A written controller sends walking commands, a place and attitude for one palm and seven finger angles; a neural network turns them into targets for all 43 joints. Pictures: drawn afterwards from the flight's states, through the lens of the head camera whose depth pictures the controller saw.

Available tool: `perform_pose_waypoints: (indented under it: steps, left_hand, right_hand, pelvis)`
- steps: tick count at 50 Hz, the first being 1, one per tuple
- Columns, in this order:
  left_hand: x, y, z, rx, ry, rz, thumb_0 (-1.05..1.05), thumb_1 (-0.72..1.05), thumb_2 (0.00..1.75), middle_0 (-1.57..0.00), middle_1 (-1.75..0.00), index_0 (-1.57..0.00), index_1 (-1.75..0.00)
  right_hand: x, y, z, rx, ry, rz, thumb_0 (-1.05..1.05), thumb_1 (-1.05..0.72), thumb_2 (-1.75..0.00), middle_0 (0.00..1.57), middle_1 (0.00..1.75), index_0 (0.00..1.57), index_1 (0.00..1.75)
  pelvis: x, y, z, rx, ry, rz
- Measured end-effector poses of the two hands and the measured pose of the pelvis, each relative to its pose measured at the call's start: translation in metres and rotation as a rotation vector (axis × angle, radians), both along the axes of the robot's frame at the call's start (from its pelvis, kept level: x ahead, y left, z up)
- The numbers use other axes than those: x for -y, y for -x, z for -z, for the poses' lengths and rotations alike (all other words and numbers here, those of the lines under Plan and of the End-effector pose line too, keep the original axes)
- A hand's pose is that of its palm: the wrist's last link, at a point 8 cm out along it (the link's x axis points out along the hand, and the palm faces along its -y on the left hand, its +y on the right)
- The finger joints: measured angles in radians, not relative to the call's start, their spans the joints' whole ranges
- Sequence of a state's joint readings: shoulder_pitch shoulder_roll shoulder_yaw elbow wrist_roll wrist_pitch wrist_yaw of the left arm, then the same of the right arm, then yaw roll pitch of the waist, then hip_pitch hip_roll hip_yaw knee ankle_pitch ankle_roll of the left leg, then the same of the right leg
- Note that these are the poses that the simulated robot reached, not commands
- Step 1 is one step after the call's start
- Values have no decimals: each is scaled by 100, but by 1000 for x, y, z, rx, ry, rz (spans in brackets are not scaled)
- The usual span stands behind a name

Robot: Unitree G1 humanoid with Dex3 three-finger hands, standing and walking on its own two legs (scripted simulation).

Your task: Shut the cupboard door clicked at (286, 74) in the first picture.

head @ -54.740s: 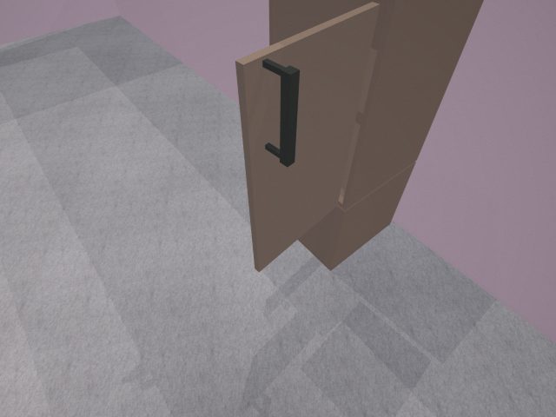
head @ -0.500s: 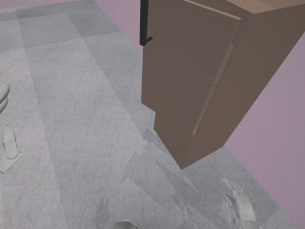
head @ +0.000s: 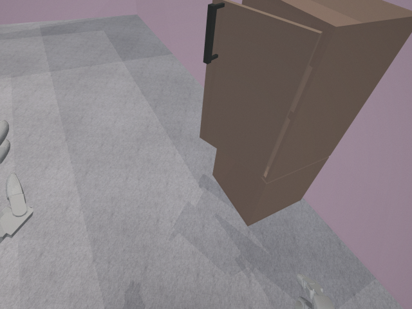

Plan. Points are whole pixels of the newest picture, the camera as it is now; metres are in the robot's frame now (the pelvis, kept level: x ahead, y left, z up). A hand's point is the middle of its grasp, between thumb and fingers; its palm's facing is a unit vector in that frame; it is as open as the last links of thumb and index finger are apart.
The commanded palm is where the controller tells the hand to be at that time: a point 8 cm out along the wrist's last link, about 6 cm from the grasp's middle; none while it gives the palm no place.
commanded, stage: stop stepping back and stand still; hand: left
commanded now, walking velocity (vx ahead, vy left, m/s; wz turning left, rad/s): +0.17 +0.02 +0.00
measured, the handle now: (213, 34) +0.87 +0.04 +0.16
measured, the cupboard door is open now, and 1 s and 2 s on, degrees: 22 22 22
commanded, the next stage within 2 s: let the arm hang, fingers relaxed in 1.62 s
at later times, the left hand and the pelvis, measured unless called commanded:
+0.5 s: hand out of the picture +0.14 +0.29 +0.17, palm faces +0.52 -0.78 -0.34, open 7.4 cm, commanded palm +0.09 +0.32 +0.19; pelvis -0.03 +0.01 +0.01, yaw +2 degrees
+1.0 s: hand out of the picture +0.13 +0.31 +0.18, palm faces +0.51 -0.77 -0.39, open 7.4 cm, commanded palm +0.06 +0.34 +0.19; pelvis -0.06 +0.03 +0.01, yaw +3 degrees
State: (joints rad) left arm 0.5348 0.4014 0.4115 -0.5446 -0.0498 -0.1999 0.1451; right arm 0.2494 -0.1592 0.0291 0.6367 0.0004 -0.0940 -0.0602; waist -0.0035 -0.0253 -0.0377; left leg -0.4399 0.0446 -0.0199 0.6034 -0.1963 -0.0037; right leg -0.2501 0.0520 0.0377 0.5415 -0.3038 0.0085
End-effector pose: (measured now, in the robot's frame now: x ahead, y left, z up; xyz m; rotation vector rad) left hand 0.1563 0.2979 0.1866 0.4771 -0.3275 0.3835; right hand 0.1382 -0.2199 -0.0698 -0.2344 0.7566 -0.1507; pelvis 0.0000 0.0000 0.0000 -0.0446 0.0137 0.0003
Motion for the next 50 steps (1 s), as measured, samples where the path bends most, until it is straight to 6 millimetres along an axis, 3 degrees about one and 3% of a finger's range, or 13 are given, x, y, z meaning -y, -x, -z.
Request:
perform_pose_waypoints:
  steps: [10, 22, 32, 39, 45, 50]
  left_hand:
    - [-28, 19, -6, 5, 4, -68, 2, 89, 90, -22, -30, -21, -31]
    - [-19, 60, 4, -30, 25, -93, 2, 89, 90, -21, -30, -21, -31]
    - [-31, 57, -3, 7, 21, -107, 2, 89, 90, -21, -30, -20, -31]
    - [-26, 76, -4, -34, -30, -75, 2, 89, 90, -21, -30, -21, -31]
    - [-45, 76, 7, -14, 18, -110, 1, 89, 90, -22, -30, -21, -31]
    - [-49, 75, -4, 1, -8, -108, 2, 89, 90, -21, -30, -21, -31]
  right_hand:
    - [-3, 18, -16, 52, 27, 35, 1, -90, -89, 21, 30, 21, 30]
    - [-4, 19, -14, 62, 27, -42, 1, -90, -89, 21, 30, 21, 30]
    - [-18, 22, -20, 103, 5, -36, 1, -90, -89, 20, 30, 21, 30]
    - [-21, 31, -12, 71, -4, -61, 1, -90, -89, 21, 30, 21, 30]
    - [-22, 45, -3, 21, 33, -25, 1, -90, -89, 21, 30, 21, 30]
    - [-32, 53, -8, 46, 2, -26, 1, -90, -89, 20, 30, 21, 30]
  pelvis:
    - [-13, 13, -9, 36, -5, -16]
    - [-10, 32, -7, 55, -2, -33]
    - [-15, 44, -8, 63, -7, -49]
    - [-17, 51, -6, 57, -3, -44]
    - [-30, 54, -2, 76, 9, -41]
    - [-30, 65, -5, 66, -6, -59]
